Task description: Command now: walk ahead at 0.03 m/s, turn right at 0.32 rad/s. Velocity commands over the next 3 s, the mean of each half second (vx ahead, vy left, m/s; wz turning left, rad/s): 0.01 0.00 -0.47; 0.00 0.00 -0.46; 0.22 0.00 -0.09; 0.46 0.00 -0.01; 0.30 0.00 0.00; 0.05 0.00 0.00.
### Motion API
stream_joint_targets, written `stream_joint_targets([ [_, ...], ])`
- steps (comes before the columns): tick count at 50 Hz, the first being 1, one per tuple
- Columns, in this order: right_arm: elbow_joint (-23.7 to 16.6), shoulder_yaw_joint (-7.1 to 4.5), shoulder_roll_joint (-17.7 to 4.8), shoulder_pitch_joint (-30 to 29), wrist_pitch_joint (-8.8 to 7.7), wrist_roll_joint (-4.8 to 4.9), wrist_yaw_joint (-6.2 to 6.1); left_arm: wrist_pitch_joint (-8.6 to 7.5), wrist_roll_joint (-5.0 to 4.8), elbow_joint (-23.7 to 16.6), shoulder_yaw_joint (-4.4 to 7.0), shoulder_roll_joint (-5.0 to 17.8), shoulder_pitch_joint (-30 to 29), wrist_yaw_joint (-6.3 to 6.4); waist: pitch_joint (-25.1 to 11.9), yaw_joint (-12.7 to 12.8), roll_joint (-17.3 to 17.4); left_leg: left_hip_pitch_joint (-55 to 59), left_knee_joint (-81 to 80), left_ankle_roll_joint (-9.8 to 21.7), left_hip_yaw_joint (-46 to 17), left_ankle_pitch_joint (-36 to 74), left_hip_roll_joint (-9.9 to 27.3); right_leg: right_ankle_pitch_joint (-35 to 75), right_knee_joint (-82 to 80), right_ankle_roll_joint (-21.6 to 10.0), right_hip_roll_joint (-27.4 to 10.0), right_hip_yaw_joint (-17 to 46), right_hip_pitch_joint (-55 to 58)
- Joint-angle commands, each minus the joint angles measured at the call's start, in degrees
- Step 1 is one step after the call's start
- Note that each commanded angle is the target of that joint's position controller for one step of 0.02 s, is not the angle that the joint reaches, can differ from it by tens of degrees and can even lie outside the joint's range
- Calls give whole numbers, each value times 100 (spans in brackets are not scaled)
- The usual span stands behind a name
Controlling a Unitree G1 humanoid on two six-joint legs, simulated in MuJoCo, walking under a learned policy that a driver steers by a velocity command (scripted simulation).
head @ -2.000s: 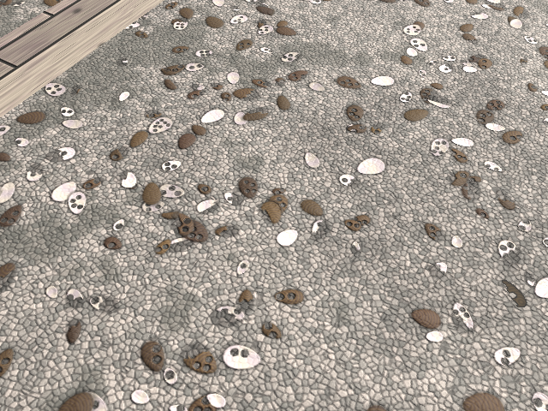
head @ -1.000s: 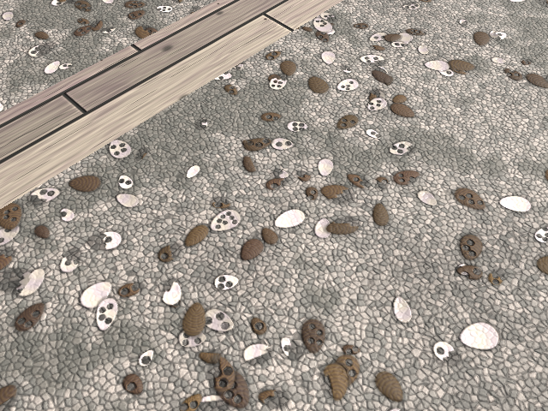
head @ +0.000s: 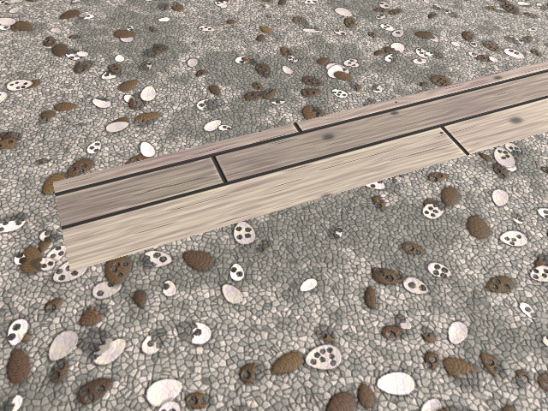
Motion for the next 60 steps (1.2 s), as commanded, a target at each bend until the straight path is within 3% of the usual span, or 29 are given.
stream_joint_targets([
  [1, -224, -459, -1245, 364, -60, 30, -145, -4, -47, -458, 244, 640, -265, 33, -346, -455, 1289, 828, -1042, 1079, -1433, 2164, 1791, -1117, 1337, -28, 152, -132, -1089],
  [3, -207, -468, -1186, 277, -111, 38, -175, 95, -90, -520, 298, 533, -251, 17, -399, -444, 1105, 923, -1030, 1394, -1497, 3129, 2187, -1948, 2452, 20, -59, 136, -1520],
  [5, -218, -490, -1148, -139, -140, 91, -153, 187, -99, -490, 304, 448, -114, 20, -432, -286, 888, 752, -962, 1247, -1020, 3131, 1988, -1595, 2191, 55, -123, 66, -1256],
  [8, -135, -535, -1194, -368, -94, 135, -120, 240, -94, -569, 318, 460, -59, -59, -594, -232, 946, 651, -718, 1029, -562, 2958, 1826, -837, 1331, -2, 25, -238, -613],
  [10, -40, -545, -1193, -433, -53, 252, -126, 242, -94, -548, 359, 479, 235, -127, -693, -47, 936, 511, -259, 730, -249, 2526, 1712, 70, 217, -186, 262, -517, 49],
  [11, 101, -526, -1063, -189, -44, 280, -122, 227, -58, -530, 418, 597, 373, -109, -664, -40, 652, 227, 271, 390, 34, 1757, 1491, 699, -444, -369, 400, -379, 490],
  [12, 153, -472, -831, 151, -38, 121, -100, 186, -23, -642, 578, 1207, 395, -15, -559, -221, -720, -826, 1657, -186, 590, 35, 892, 2622, -1083, -788, -457, 1082, 1154],
  [13, -196, -367, -631, -312, -47, -54, -141, 94, 139, -848, 653, 1803, 396, 9, -521, -141, -1785, -2258, 3079, -607, 192, -2596, -65, 4324, -1345, -2035, -1866, 3278, 1366],
  [14, -194, -442, -925, -570, -58, 61, -186, -49, 286, -882, 600, 1640, 580, -55, -1036, 198, -932, -2306, 3890, -540, -662, -2636, -55, 3690, -1474, -2472, -1965, 3318, 1387],
  [15, -143, -485, -1026, -561, -56, 169, -202, -148, 229, -900, 552, 1482, 323, -50, -760, 27, -623, -2462, 4016, -439, -792, -2126, 51, 3080, -1445, -2202, -1640, 2791, 1303],
  [17, 80, -562, -1146, -431, -43, 98, -284, -140, -31, -966, 457, 1114, -192, 72, -482, -199, -257, -2557, 3635, -412, -872, -1147, 230, 2414, -1363, -1589, -1128, 2187, 1175],
  [21, 225, -549, -956, -131, -88, 143, -236, -64, -32, -1077, 397, 979, -99, 209, -735, -285, -281, -2151, 3462, -546, -854, -357, 5, 2701, -1410, -1472, -778, 1856, 1235],
  [29, 198, -522, -909, -368, -197, 150, -191, 52, -36, -1236, 472, 1105, -102, 279, -429, -155, -554, -1886, 1770, -743, -1029, -149, -92, 1154, -1506, -1479, -561, 2407, 1011],
  [37, 209, -523, -991, -224, -429, 209, 2, 154, -64, -1446, 523, 1133, -336, 206, -644, -153, -657, -885, 526, -564, -1043, -476, -312, 2200, -1033, -1537, -451, 3180, 923],
  [40, 373, -531, -999, 260, -488, 188, 102, 213, -141, -1513, 456, 971, -512, 245, -769, -442, -567, 185, -1049, -344, -842, 835, -199, 2260, -623, -1178, -163, 3004, 735],
  [41, 344, -563, -1201, 265, -478, 111, 93, 205, -97, -1486, 397, 773, -263, 257, -850, -334, -160, 782, -1264, -111, -1341, 1523, 404, 1240, -255, -876, 121, 2714, 335],
  [42, 193, -572, -1512, 10, -423, 17, 50, 168, 31, -1439, 305, 490, 186, 233, -860, 56, 1232, 1203, -1291, 438, -2443, 2996, 1478, -1089, 805, -522, 915, 1811, -332],
  [43, 247, -559, -1492, 132, -406, -134, 77, 120, -13, -1543, 432, 875, -13, 245, -590, -97, 1785, 854, -1349, 1419, -3337, 3310, 2102, -2418, 1860, -221, 1264, 1274, -1102],
  [44, 201, -512, -1317, 59, -421, -31, 88, 102, 13, -1414, 546, 1235, 96, 263, -520, -140, 1233, 748, -1332, 1580, -3154, 2910, 2095, -2192, 2749, -27, 995, 1311, -1215],
  [46, 193, -415, -1056, -172, -403, 116, 67, 183, -28, -1193, 553, 1052, 109, 284, -397, -106, 888, 739, -1202, 1127, -2289, 2270, 1426, -1577, 3178, 192, 915, 1298, -1301],
  [47, 220, -373, -998, -211, -392, 157, 61, 221, -23, -1177, 510, 911, 99, 286, -339, -142, 919, 734, -1173, 1095, -2135, 2358, 1334, -1359, 3203, 278, 896, 1304, -1319],
  [49, 302, -314, -910, -143, -350, 120, 49, 222, -55, -1202, 405, 609, -14, 257, -364, -184, 1060, 723, -1175, 1065, -1706, 2515, 1057, -1140, 2595, 362, 813, 1024, -1020],
  [52, 372, -322, -1020, -66, -269, 100, 40, 183, -27, -1263, 260, 326, -270, 225, -509, -365, 1301, 849, -1073, 1045, -1520, 2586, 964, -1150, 1062, 388, 488, 500, -376],
  [54, 444, -341, -1168, 117, -213, 120, 47, 162, -67, -1207, 280, 428, -261, 214, -548, -473, 1346, 898, -998, 1091, -1666, 2598, 1045, -828, 241, 344, 494, 329, -20],
  [56, 513, -267, -1069, 121, -201, 195, 68, 151, -47, -975, 270, 379, 135, 194, -563, -262, 1181, 485, -1085, 869, -1593, 973, 870, 264, -1285, 121, 589, 113, 883],
  [57, 580, -247, -1054, 311, -245, 194, 80, 138, -8, -958, 288, 513, 147, 200, -528, -299, 1028, 39, -1120, 638, -1559, 163, 753, 410, -1279, -46, 547, 206, 1359],
  [58, 575, -202, -986, 272, -303, 117, 110, 119, 14, -984, 313, 721, 333, 233, -557, -255, 675, -501, -820, 395, -1397, -571, 583, 248, -1032, -295, 119, 667, 1767],
  [59, 464, -139, -713, 184, -380, 101, 119, 101, 46, -841, 429, 1114, 557, 216, -466, -300, -415, -892, -171, 67, -498, -1229, -144, -1174, -1067, -772, -214, 1256, 1441],
  [60, 366, -138, -764, -219, -453, 135, 114, 37, 46, -850, 437, 1096, 760, 163, -167, 33, -845, -1137, 688, -164, -82, -1143, -348, -2450, -1866, -1260, -727, 2230, 1093],
])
